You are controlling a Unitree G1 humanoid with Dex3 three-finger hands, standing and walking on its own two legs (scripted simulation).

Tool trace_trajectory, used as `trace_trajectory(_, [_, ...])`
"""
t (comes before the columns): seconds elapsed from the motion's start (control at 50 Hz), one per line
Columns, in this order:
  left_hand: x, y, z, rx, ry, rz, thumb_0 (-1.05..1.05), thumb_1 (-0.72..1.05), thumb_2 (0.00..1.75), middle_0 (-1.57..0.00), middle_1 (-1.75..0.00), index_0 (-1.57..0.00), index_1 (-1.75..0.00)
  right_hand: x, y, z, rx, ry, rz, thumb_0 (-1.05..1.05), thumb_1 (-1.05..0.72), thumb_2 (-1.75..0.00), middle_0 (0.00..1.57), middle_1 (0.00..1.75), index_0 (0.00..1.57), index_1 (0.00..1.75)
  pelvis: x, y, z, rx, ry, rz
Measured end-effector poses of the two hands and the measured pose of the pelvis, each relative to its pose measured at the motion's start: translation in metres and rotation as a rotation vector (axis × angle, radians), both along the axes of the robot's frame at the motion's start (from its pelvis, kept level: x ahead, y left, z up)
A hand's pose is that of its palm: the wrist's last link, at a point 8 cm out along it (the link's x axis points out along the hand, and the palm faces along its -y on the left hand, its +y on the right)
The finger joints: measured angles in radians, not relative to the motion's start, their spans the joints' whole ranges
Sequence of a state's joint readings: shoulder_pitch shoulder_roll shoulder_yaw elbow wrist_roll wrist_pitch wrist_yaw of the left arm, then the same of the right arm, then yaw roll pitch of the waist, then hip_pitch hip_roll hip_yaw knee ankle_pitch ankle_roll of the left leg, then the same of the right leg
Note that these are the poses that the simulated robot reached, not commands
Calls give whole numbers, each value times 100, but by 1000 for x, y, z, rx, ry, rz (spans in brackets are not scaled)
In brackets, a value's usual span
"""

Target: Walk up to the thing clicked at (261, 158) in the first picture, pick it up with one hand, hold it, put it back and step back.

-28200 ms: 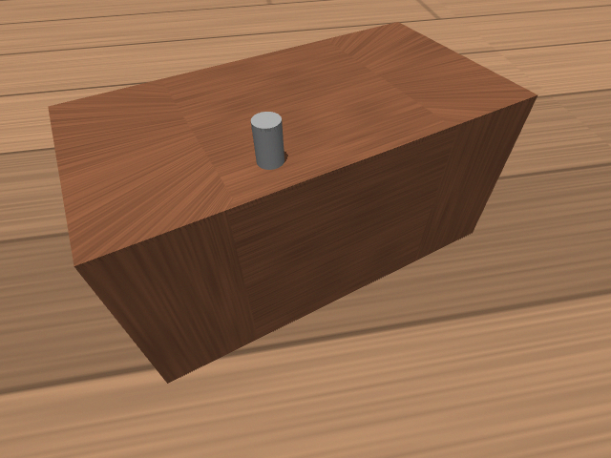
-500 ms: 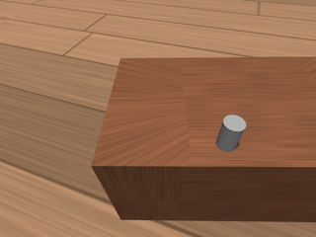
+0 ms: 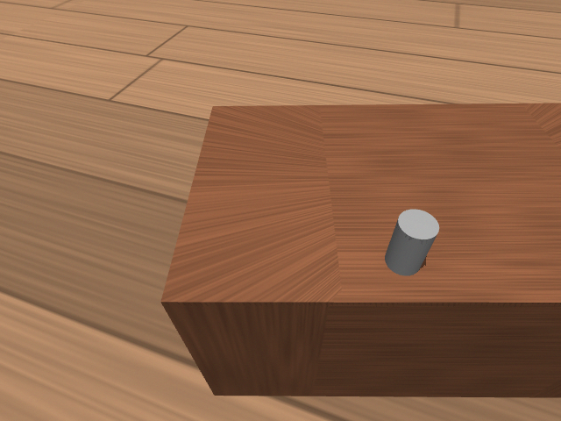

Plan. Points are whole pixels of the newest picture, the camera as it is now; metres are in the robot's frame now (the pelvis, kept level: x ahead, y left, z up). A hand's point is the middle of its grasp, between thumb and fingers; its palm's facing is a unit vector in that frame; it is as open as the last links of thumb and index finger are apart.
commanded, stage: stand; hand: right
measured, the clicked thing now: (409, 243) +0.47 -0.22 -0.07
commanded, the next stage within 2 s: step back in 1.02 s
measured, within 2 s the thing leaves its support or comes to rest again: neither
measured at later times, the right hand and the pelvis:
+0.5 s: hand out of the picture +0.07 -0.25 -0.16, palm faces -0.03 +0.94 -0.34, open 7.4 cm; pelvis +0.00 +0.00 +0.00, yaw +0 degrees
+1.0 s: hand out of the picture +0.08 -0.25 -0.16, palm faces -0.04 +0.94 -0.34, open 7.4 cm; pelvis +0.00 +0.00 +0.00, yaw +1 degrees
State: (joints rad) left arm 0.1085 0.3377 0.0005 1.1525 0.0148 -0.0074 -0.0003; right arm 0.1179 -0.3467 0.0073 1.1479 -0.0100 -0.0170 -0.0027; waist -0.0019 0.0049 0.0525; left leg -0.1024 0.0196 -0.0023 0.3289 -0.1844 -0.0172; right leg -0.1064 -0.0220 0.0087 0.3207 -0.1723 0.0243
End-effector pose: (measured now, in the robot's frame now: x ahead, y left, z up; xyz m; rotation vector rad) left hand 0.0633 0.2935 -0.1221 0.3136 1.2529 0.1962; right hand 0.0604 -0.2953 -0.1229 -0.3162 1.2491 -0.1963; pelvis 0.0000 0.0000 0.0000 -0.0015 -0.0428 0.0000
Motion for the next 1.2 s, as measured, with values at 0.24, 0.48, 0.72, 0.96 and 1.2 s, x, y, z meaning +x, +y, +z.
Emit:
trace_trajectory(0.24, [-4, 2, 0, -2, 3, 2, 0, 91, 90, -21, -30, -20, -30, 2, 2, 1, 0, -7, 3, 1, -91, -90, 20, 30, 20, 30, -1, 2, 0, 0, 0, 1])
trace_trajectory(0.48, [-9, 4, -1, -2, 15, 5, 0, 91, 90, -21, -30, -20, -30, 0, 2, 2, -1, 4, 5, 1, -91, -90, 20, 30, 20, 30, -1, 3, 0, 0, 3, 5])
trace_trajectory(0.72, [-6, 5, 0, -1, 14, 5, 0, 91, 90, -21, -30, -20, -30, 4, 4, 1, 2, 3, 10, 1, -91, -90, 20, 30, 20, 30, 1, 4, 0, 1, 8, 7])
trace_trajectory(0.96, [-1, 6, 1, 3, 3, 3, 0, 91, 90, -21, -30, -20, -30, 12, 4, 1, 3, -5, 15, 1, -91, -90, 20, 30, 20, 30, 5, 4, 0, 0, 9, 11])
trace_trajectory(1.2, [-2, 16, -4, 50, -13, 6, 0, 91, 90, -21, -30, -20, -30, 11, -13, -4, -15, -15, 0, 1, -90, -90, 20, 30, 20, 30, -22, -2, -11, 8, 20, 5])
